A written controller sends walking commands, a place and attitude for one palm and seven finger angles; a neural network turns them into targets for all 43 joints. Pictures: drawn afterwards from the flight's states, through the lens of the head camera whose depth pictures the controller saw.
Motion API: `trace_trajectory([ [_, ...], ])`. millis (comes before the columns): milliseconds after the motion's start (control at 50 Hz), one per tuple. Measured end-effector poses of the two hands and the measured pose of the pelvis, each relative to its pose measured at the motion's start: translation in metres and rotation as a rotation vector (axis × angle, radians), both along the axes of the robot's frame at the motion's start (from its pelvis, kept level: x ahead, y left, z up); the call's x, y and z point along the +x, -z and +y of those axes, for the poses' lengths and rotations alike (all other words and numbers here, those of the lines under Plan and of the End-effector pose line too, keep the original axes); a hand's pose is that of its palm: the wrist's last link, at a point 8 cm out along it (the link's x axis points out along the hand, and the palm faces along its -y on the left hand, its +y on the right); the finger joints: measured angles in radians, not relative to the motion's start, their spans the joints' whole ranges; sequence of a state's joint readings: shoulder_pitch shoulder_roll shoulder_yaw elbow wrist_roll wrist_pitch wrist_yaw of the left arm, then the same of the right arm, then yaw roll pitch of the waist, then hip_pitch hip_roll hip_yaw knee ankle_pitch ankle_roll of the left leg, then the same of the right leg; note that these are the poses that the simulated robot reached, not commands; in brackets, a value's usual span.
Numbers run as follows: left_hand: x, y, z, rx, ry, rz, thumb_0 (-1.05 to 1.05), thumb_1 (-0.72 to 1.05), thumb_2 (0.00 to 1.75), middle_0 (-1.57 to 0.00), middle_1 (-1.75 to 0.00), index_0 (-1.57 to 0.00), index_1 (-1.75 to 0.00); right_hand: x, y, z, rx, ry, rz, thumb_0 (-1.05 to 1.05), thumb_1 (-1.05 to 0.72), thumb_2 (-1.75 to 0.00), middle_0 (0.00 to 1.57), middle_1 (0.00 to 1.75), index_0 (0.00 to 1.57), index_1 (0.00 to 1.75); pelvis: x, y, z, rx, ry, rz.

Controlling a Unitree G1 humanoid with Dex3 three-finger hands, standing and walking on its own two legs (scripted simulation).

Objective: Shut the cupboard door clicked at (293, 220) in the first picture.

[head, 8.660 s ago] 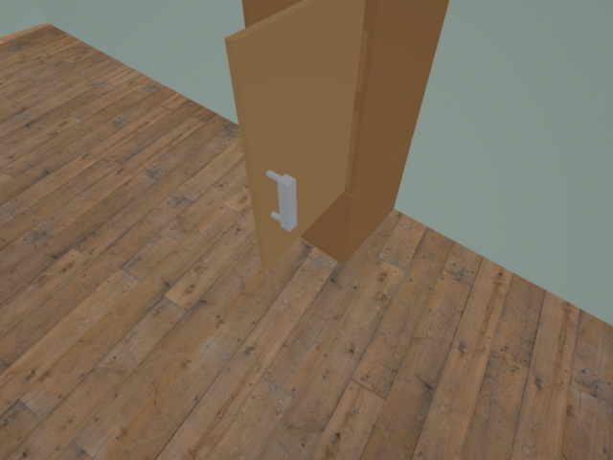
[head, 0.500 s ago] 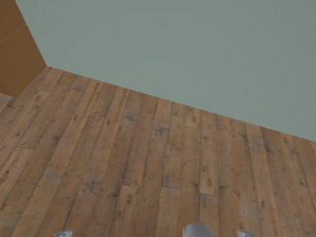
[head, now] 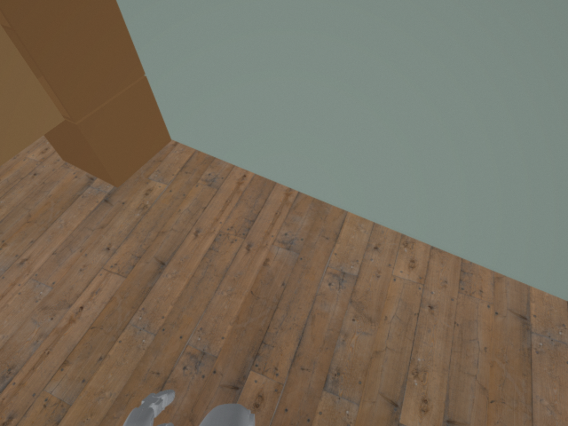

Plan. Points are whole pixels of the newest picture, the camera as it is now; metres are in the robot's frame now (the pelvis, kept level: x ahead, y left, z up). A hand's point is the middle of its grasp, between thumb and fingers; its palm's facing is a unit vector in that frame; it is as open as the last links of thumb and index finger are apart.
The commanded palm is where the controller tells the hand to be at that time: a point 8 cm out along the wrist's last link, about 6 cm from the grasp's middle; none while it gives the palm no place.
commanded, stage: walk to a spot facing it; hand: left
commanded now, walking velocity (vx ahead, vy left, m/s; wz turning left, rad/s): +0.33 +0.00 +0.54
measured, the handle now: out of the picture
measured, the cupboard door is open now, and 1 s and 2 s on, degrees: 93 93 93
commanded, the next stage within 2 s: turn to face it in 1.44 s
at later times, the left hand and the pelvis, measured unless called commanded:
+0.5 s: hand out of the picture +0.13 +0.22 -0.19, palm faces +0.32 -0.93 -0.16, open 7.4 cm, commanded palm none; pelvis +0.21 +0.06 -0.01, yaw +15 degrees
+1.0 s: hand (164, 234) +0.52 +0.28 -0.17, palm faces +0.27 -0.95 -0.18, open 7.4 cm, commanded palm none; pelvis +0.45 +0.08 -0.01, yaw +19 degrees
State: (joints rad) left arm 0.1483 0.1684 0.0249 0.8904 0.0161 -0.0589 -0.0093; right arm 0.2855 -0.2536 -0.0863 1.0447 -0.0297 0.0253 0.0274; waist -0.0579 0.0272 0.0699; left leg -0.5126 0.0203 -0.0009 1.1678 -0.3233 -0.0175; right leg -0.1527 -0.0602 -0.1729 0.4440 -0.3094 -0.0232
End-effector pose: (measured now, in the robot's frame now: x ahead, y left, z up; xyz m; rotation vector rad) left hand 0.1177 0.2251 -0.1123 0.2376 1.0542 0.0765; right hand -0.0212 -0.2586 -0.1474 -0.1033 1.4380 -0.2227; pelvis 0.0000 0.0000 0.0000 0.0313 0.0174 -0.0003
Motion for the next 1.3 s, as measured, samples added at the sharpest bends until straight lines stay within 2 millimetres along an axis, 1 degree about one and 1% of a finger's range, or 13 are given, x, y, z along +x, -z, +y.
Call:
trace_trajectory([
  [80, -0.046, 0.005, 0.009, 0.03, -0.146, 0.118, -0.01, 0.93, 0.9, -0.2, -0.3, -0.2, -0.3, 0.094, -0.006, -0.015, -0.014, -0.111, -0.108, 0.01, -0.91, -0.9, 0.2, 0.29, 0.2, 0.3, 0.027, -0.003, -0.008, 0.008, -0.06, -0.004],
  [160, -0.097, 0.011, 0.013, 0.04, -0.255, 0.282, -0.01, 0.93, 0.9, -0.2, -0.3, -0.2, -0.3, 0.193, -0.011, -0.008, -0.018, -0.225, -0.218, 0.01, -0.92, -0.9, 0.19, 0.29, 0.2, 0.3, 0.057, 0.001, -0.008, 0.003, -0.112, -0.006],
  [260, -0.143, 0.018, 0.0, -0.009, -0.366, 0.49, 0.0, 0.92, 0.9, -0.19, -0.3, -0.2, -0.3, 0.31, -0.015, 0.035, 0.005, -0.38, -0.34, 0.01, -0.92, -0.9, 0.19, 0.29, 0.2, 0.3, 0.098, 0.01, 0.003, -0.007, -0.158, 0.003],
  [340, -0.15, 0.027, -0.007, -0.081, -0.428, 0.614, 0.0, 0.91, 0.9, -0.19, -0.3, -0.2, -0.3, 0.383, -0.013, 0.085, 0.025, -0.476, -0.424, 0.01, -0.92, -0.9, 0.19, 0.29, 0.2, 0.3, 0.139, 0.022, 0.024, -0.008, -0.193, 0.006],
  [380, -0.137, 0.035, -0.003, -0.12, -0.45, 0.638, 0.0, 0.91, 0.9, -0.2, -0.3, -0.2, -0.3, 0.406, -0.008, 0.104, 0.023, -0.496, -0.461, 0.0, -0.91, -0.9, 0.19, 0.29, 0.2, 0.3, 0.161, 0.031, 0.039, -0.038, -0.216, 0.009],
  [420, -0.107, 0.043, 0.008, -0.132, -0.468, 0.603, 0.01, 0.91, 0.9, -0.2, -0.3, -0.2, -0.3, 0.411, -0.007, 0.115, 0.02, -0.499, -0.438, 0.0, -0.91, -0.9, 0.19, 0.29, 0.2, 0.3, 0.177, 0.029, 0.047, -0.036, -0.234, -0.003],
  [520, 0.015, 0.048, 0.047, -0.134, -0.454, 0.348, 0.01, 0.91, 0.9, -0.2, -0.3, -0.2, -0.3, 0.388, -0.011, 0.123, -0.008, -0.482, -0.264, 0.0, -0.92, -0.9, 0.2, 0.29, 0.2, 0.3, 0.217, 0.011, 0.063, -0.046, -0.269, -0.022],
  [640, 0.155, 0.037, 0.087, -0.117, -0.38, 0.123, 0.0, 0.92, 0.9, -0.2, -0.3, -0.2, -0.3, 0.363, -0.024, 0.099, -0.08, -0.383, -0.099, -0.01, -0.95, -0.9, 0.2, 0.3, 0.21, 0.3, 0.268, 0.001, 0.077, -0.056, -0.289, -0.031],
  [800, 0.307, 0.03, 0.11, -0.089, -0.273, -0.013, 0.0, 0.91, 0.9, -0.19, -0.3, -0.2, -0.3, 0.333, -0.019, 0.096, -0.069, -0.273, 0.144, 0.0, -0.92, -0.9, 0.2, 0.3, 0.2, 0.3, 0.347, 0.009, 0.084, -0.038, -0.309, -0.018],
  [900, 0.384, 0.031, 0.111, -0.059, -0.25, -0.08, 0.0, 0.91, 0.9, -0.19, -0.3, -0.2, -0.3, 0.343, -0.006, 0.104, -0.02, -0.228, 0.289, 0.0, -0.91, -0.9, 0.2, 0.3, 0.2, 0.3, 0.407, 0.024, 0.084, -0.023, -0.32, -0.021],
  [980, 0.387, 0.029, 0.106, -0.053, -0.308, -0.047, 0.0, 0.91, 0.9, -0.2, -0.3, -0.2, -0.3, 0.405, -0.001, 0.112, 0.014, -0.24, 0.251, 0.01, -0.91, -0.9, 0.2, 0.3, 0.2, 0.3, 0.443, 0.018, 0.083, -0.018, -0.334, -0.047],
  [1200, 0.307, 0.026, 0.099, -0.064, -0.556, 0.289, -0.02, 0.95, 0.9, -0.19, -0.3, -0.2, -0.3, 0.667, -0.006, 0.165, 0.029, -0.456, -0.117, 0.01, -0.94, -0.9, 0.2, 0.29, 0.2, 0.3, 0.532, 0.0, 0.11, -0.028, -0.405, -0.035],
  [1300, 0.287, 0.031, 0.079, -0.152, -0.643, 0.432, -0.01, 0.93, 0.9, -0.19, -0.3, -0.2, -0.3, 0.768, -0.013, 0.213, 0.026, -0.573, -0.222, 0.01, -0.94, -0.9, 0.19, 0.29, 0.2, 0.3, 0.57, 0.004, 0.141, -0.032, -0.439, -0.035],
])
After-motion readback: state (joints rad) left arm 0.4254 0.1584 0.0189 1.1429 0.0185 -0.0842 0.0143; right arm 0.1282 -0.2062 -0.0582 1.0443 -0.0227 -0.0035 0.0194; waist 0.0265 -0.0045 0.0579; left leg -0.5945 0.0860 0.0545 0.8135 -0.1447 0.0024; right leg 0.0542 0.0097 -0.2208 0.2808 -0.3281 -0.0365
